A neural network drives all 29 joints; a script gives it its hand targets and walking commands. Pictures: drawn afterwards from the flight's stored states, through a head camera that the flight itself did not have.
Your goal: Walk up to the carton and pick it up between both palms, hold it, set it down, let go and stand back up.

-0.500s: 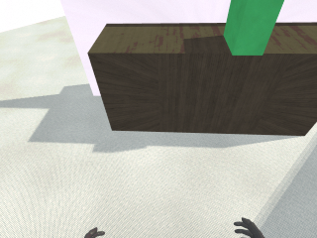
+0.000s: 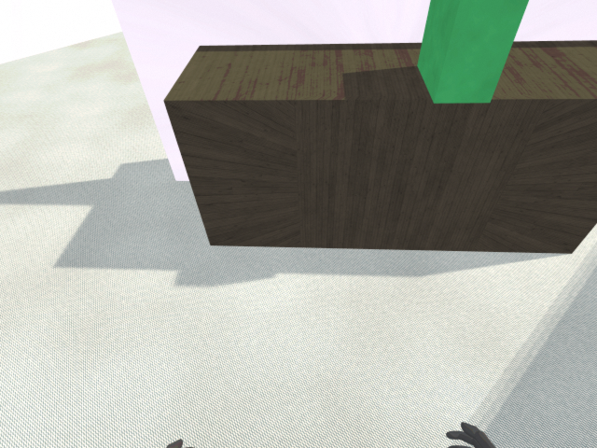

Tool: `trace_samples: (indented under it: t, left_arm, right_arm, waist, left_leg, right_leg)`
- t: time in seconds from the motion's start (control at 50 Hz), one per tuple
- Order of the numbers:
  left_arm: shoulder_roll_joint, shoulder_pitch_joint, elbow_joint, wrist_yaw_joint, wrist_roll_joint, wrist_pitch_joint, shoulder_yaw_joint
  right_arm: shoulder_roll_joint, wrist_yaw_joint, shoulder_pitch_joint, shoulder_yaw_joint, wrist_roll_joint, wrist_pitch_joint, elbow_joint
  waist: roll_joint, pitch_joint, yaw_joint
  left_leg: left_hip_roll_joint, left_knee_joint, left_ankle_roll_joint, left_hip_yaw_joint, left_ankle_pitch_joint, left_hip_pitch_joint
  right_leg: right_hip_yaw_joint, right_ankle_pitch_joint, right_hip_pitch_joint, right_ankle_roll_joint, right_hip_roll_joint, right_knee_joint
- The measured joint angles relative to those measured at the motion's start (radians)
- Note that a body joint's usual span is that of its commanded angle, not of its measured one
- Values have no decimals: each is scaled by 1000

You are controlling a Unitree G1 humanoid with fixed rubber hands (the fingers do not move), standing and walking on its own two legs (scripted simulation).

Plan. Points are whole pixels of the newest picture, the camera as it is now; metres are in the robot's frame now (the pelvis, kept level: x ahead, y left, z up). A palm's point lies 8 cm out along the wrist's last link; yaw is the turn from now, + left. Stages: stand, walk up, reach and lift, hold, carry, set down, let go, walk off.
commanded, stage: stand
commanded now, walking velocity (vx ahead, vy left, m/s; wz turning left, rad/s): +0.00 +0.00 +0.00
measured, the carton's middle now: (463, 37) +1.16 -0.50 +0.08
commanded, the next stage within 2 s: walk up in 0.64 s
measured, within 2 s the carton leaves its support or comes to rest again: neither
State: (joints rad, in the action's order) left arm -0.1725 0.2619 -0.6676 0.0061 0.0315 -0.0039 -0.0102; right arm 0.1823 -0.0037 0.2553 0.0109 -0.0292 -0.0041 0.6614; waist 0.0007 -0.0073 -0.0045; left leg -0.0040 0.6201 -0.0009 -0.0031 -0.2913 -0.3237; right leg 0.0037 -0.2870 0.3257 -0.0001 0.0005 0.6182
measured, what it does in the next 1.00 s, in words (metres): lifts its right foot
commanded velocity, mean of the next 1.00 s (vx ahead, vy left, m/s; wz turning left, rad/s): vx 0.00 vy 0.00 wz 0.00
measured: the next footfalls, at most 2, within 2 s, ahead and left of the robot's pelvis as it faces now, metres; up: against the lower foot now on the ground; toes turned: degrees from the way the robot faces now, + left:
right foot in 1.22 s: +0.18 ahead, -0.29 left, +0.00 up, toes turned -19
left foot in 1.68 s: +0.50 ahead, -0.12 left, +0.00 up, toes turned -16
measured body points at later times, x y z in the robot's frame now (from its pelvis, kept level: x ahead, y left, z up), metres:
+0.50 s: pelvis +0.01 +0.00 +0.00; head +0.01 +0.00 +0.45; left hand +0.12 +0.22 -0.12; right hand +0.11 -0.23 -0.12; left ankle +0.02 +0.12 -0.73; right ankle +0.03 -0.12 -0.73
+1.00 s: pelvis +0.03 -0.02 +0.01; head +0.03 -0.02 +0.46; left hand +0.12 +0.23 -0.11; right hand +0.06 -0.28 -0.11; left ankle +0.02 +0.12 -0.72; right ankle +0.04 -0.14 -0.66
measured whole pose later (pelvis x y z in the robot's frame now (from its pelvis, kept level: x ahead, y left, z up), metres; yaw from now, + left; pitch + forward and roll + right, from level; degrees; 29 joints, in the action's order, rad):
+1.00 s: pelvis +0.03 -0.02 +0.01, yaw -7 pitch +0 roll +0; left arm -0.25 0.34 -0.76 0.05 0.06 -0.01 -0.05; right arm 0.23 0.05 0.36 0.03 -0.05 0.08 0.75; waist -0.01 0.00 -0.01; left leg -0.08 0.53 0.07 0.09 -0.42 -0.22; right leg 0.00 -0.45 0.54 -0.03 0.01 1.01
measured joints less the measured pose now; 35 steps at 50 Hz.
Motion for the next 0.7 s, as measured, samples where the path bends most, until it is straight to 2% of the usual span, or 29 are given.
trace_samples:
  t: [0.7]
  left_arm:
    - [8,17,-67,-10,-3,3,-21]
  right_arm:
    - [-8,15,20,11,4,5,68]
  waist:
    - [0,-3,5]
  left_leg:
    - [-4,-38,-2,1,4,29]
  right_leg:
    - [2,5,-27,4,-4,-37]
